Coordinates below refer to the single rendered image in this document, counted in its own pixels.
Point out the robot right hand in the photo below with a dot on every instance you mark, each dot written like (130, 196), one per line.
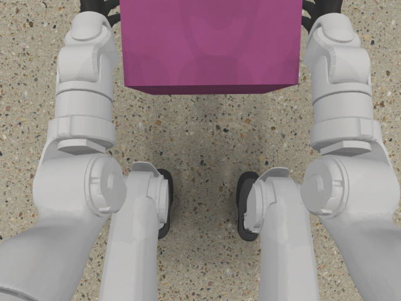
(321, 7)

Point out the right robot upper arm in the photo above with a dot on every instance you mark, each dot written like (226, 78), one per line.
(355, 199)

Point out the left robot upper arm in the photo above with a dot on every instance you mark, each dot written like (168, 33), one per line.
(74, 196)

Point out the right robot thigh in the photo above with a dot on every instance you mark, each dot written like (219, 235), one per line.
(288, 267)

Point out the right robot forearm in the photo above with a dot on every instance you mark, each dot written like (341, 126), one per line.
(342, 92)

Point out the robot left hand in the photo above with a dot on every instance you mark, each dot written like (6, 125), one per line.
(102, 7)

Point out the carton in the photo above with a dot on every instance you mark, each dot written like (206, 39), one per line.
(203, 47)

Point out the left robot forearm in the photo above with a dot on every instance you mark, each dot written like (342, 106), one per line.
(84, 90)

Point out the robot right shin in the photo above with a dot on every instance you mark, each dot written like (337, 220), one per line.
(272, 172)

